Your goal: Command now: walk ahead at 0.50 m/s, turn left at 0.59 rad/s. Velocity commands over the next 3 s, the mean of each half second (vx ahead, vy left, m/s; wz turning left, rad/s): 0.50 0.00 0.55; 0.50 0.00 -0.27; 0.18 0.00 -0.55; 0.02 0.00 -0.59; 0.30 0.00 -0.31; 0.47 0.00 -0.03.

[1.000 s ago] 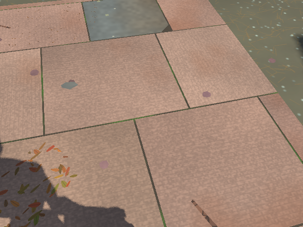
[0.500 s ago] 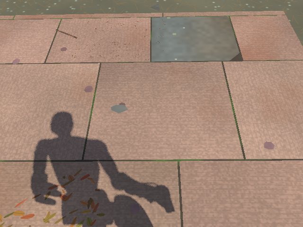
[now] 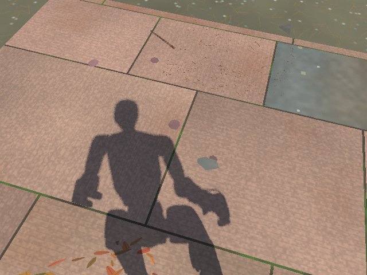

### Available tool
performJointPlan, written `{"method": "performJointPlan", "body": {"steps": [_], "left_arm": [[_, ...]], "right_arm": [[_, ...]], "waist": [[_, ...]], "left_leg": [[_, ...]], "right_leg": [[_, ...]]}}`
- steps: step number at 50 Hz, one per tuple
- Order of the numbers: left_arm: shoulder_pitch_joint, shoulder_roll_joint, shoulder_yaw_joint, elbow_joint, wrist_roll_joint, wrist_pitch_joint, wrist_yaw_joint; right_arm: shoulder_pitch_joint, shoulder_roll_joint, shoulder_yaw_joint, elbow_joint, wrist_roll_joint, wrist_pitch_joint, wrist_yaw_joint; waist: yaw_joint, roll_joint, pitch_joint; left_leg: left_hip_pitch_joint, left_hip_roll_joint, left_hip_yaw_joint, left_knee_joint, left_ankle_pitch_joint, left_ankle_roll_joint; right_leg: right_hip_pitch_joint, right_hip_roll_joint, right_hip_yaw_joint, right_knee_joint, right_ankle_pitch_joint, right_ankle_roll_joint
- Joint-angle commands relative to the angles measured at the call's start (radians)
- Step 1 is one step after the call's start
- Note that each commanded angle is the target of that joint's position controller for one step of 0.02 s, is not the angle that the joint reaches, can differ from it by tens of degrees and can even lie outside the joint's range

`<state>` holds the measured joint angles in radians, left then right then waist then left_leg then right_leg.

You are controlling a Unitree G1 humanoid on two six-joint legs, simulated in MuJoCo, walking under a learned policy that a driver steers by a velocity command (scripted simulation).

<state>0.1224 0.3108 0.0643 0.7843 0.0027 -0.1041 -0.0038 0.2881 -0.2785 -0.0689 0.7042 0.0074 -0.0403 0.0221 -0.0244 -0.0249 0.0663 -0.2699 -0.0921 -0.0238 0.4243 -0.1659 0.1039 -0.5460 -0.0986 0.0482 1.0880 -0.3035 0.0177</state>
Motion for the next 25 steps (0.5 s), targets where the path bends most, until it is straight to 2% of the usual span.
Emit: {"method": "performJointPlan", "body": {"steps": [1,3,6,10,13,14,15,16,17,18,19,20,21,22,24,25], "left_arm": [[0.003,0.082,0.023,-0.059,0.014,0.007,0.006],[-0.071,0.061,0.014,-0.082,0.013,0.008,0.004],[-0.166,0.043,0.004,-0.11,0.002,0.0,-0.008],[-0.223,0.069,0.009,-0.141,-0.009,-0.015,-0.025],[-0.173,0.101,0.022,-0.136,-0.011,-0.029,-0.03],[-0.105,0.112,0.031,-0.117,-0.01,-0.034,-0.027],[0.003,0.143,0.048,-0.095,0.001,-0.039,-0.02],[0.16,0.198,0.061,-0.082,0.014,-0.039,-0.012],[0.231,0.254,0.075,-0.045,0.017,-0.023,-0.018],[0.2,0.153,0.052,-0.063,-0.008,-0.019,-0.023],[0.157,0.099,0.037,-0.074,-0.009,-0.012,-0.017],[0.106,0.087,0.03,-0.079,0.002,-0.005,-0.015],[0.094,0.07,0.023,-0.063,0.009,-0.003,-0.017],[0.094,0.06,0.017,-0.05,0.018,-0.007,-0.017],[0.103,0.056,0.015,-0.028,0.005,-0.012,-0.021],[0.107,0.07,0.017,-0.02,-0.004,-0.014,-0.022]], "right_arm": [[-0.022,-0.169,-0.045,-0.078,0.002,-0.026,-0.023],[0.008,-0.175,-0.047,-0.065,0.006,-0.024,-0.034],[0.044,-0.178,-0.05,-0.047,0.011,-0.017,-0.042],[0.096,-0.171,-0.051,-0.018,0.019,-0.008,-0.045],[0.089,-0.17,-0.054,-0.015,0.016,0.004,-0.051],[0.074,-0.16,-0.05,-0.019,0.016,0.008,-0.05],[0.065,-0.125,-0.037,-0.028,0.012,0.008,-0.047],[0.075,-0.071,-0.015,-0.049,-0.007,0.007,-0.044],[0.22,-0.023,-0.001,-0.073,0.029,-0.001,-0.043],[0.202,-0.132,-0.017,-0.045,0.038,-0.001,-0.047],[0.089,-0.183,-0.032,-0.057,0.031,0.003,-0.046],[0.037,-0.176,-0.034,-0.066,0.021,0.007,-0.048],[-0.001,-0.152,-0.032,-0.076,0.007,0.004,-0.045],[0.005,-0.122,-0.027,-0.078,0.01,0.002,-0.039],[0.014,-0.08,-0.017,-0.077,0.013,0.001,-0.033],[-0.004,-0.069,-0.012,-0.085,0.005,-0.002,-0.031]], "waist": [[0.03,0.058,-0.091],[0.005,0.068,-0.068],[-0.033,0.098,-0.043],[-0.051,0.109,-0.036],[-0.018,0.15,-0.048],[0.019,0.162,-0.072],[0.073,0.145,-0.152],[0.13,0.03,-0.308],[0.056,-0.331,-0.409],[0.078,-0.208,-0.328],[0.104,-0.116,-0.204],[0.086,-0.046,-0.134],[0.076,-0.033,-0.083],[0.052,-0.058,-0.071],[0.029,-0.08,-0.066],[0.024,-0.076,-0.058]], "left_leg": [[0.093,0.249,-0.283,-0.218,0.215,0.187],[0.079,0.22,-0.249,-0.216,0.186,0.161],[0.045,0.191,-0.233,-0.207,0.097,0.121],[0.111,0.224,-0.313,-0.133,0.056,0.106],[0.17,0.248,-0.386,-0.044,0.111,0.086],[0.164,0.228,-0.388,0.009,0.159,0.071],[0.127,0.171,-0.35,0.147,0.203,0.039],[-0.011,0.103,-0.265,0.431,0.038,-0.001],[-0.379,-0.023,-0.161,0.742,-0.438,-0.068],[-0.493,0.064,-0.189,0.865,-0.407,-0.078],[-0.517,0.097,-0.161,0.884,-0.311,-0.083],[-0.48,0.133,-0.13,0.863,-0.24,-0.088],[-0.453,0.152,-0.131,0.812,-0.194,-0.087],[-0.4,0.169,-0.132,0.777,-0.172,-0.082],[-0.369,0.174,-0.098,0.697,-0.177,-0.084],[-0.379,0.185,-0.076,0.641,-0.169,-0.09]], "right_leg": [[-0.087,-0.007,0.012,-0.128,0.121,0.037],[-0.089,0.015,0.014,-0.278,0.247,0.054],[-0.021,0.06,0.007,-0.471,0.391,0.055],[0.016,0.083,0.034,-0.579,0.389,0.031],[0.086,0.093,0.035,-0.611,0.26,-0.004],[0.18,0.102,0.013,-0.643,0.249,-0.025],[0.362,0.068,0.028,-0.655,0.256,-0.062],[0.637,-0.105,0.199,-0.628,0.194,-0.121],[0.928,-0.309,0.678,-0.736,-0.054,-0.275],[0.879,-0.311,0.725,-0.787,-0.258,-0.248],[0.755,-0.271,0.559,-0.801,-0.223,-0.207],[0.63,-0.231,0.432,-0.817,-0.086,-0.187],[0.532,-0.191,0.361,-0.839,0.018,-0.193],[0.469,-0.158,0.301,-0.86,0.083,-0.193],[0.43,-0.128,0.239,-0.897,0.154,-0.222],[0.422,-0.13,0.225,-0.913,0.197,-0.241]]}}
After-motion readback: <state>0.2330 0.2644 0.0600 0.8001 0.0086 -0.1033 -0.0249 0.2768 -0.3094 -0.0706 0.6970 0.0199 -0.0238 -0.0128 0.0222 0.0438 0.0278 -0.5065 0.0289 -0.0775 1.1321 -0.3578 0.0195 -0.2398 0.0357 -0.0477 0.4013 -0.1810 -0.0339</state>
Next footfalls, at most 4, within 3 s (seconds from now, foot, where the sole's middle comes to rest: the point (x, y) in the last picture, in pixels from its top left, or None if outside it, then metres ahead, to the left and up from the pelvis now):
0.30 right None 0.37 -0.13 -0.78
0.78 left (130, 249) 0.54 0.18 -0.78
1.24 right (192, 189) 0.79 -0.06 -0.78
1.68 left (139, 180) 0.83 0.16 -0.78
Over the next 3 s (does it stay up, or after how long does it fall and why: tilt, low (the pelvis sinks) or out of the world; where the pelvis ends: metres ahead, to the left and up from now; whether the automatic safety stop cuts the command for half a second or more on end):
stays up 1.05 -0.19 0.00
